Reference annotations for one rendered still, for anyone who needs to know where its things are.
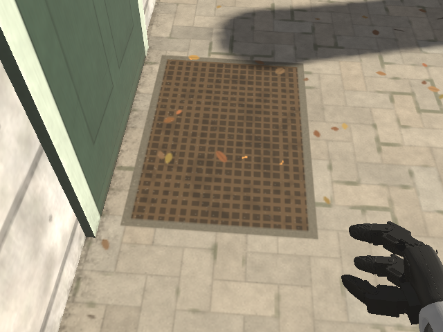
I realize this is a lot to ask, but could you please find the right robot forearm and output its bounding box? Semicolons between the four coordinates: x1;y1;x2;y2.
419;301;443;332

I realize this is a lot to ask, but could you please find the robot right hand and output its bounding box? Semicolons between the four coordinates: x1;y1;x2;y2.
341;221;443;325

